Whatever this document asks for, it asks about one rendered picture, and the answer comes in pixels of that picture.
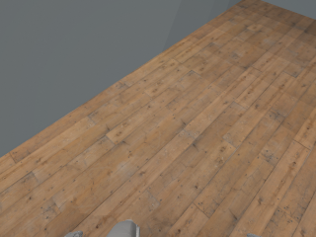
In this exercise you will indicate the robot left thigh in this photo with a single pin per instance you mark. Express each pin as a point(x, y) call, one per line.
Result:
point(125, 229)

